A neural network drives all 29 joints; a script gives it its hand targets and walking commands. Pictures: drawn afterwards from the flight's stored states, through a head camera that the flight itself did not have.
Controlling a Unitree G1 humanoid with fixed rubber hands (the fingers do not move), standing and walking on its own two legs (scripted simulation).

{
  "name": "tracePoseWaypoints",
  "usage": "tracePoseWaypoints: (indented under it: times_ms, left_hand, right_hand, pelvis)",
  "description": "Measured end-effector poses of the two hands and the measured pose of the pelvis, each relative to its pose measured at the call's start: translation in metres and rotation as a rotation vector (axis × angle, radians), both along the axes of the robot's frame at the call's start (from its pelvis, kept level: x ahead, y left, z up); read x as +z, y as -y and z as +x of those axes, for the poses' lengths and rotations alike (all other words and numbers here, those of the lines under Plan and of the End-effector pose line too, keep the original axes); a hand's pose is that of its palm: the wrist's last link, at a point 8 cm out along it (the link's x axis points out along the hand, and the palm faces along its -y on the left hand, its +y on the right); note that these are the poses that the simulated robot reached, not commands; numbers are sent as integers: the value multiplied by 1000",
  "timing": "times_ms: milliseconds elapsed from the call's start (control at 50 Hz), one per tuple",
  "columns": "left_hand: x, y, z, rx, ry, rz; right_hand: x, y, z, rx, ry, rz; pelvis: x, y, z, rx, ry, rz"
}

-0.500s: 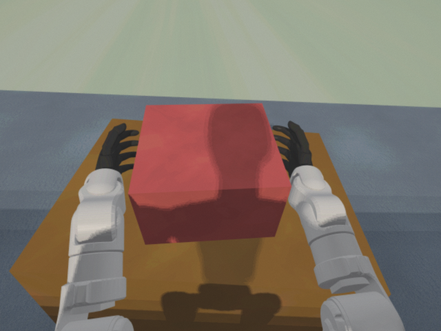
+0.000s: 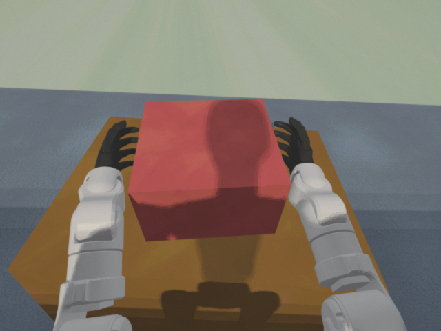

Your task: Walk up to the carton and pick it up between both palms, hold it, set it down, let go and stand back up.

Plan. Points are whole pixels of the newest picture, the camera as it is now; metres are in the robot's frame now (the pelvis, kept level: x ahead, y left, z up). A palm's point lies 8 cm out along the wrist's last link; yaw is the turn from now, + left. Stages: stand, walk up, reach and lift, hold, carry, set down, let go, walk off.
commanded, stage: hold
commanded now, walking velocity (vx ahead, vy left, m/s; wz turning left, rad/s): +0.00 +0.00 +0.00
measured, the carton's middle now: (208, 165) +0.39 -0.01 +0.14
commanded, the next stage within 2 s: none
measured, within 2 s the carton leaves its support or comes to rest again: neither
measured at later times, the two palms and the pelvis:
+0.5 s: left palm (98, 167) +0.36 +0.17 +0.17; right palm (288, 159) +0.36 -0.15 +0.18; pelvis +0.00 +0.00 +0.00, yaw +1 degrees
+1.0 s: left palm (103, 169) +0.36 +0.17 +0.17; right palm (292, 164) +0.36 -0.16 +0.17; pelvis +0.00 +0.00 +0.00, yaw +0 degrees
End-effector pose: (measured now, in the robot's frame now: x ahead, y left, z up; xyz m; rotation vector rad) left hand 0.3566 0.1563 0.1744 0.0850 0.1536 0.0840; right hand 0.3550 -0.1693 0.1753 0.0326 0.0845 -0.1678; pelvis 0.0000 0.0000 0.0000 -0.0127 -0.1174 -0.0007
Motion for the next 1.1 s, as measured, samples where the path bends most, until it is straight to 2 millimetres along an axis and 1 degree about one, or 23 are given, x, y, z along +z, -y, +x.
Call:
tracePoseWaypoints:
  times_ms: [60, 160, 200, 500, 800, 1100]
  left_hand:
    - [-1, -1, 0, 2, -6, -8]
    - [-9, -2, -1, 5, -45, -18]
    - [-9, -2, -1, 2, -39, -13]
    - [0, -17, 1, 23, -15, -27]
    - [-4, -10, 0, 9, -18, -14]
    - [-2, -11, 0, 22, -19, -21]
  right_hand:
    - [1, -1, 0, 0, -7, -7]
    - [-10, -2, 0, 5, -44, -2]
    - [-10, -2, -2, 2, -37, -5]
    - [0, -18, 7, 22, -17, -19]
    - [-8, -11, 0, 6, -19, -19]
    - [-5, -12, 4, 18, -20, -23]
  pelvis:
    - [0, 0, 1, 1, 10, 1]
    - [0, 1, 1, 6, 15, 2]
    - [0, 1, 1, 8, 14, 1]
    - [0, -5, 2, 14, 18, -1]
    - [-1, -8, 3, 1, 29, -4]
    - [0, -3, 1, 9, 24, -1]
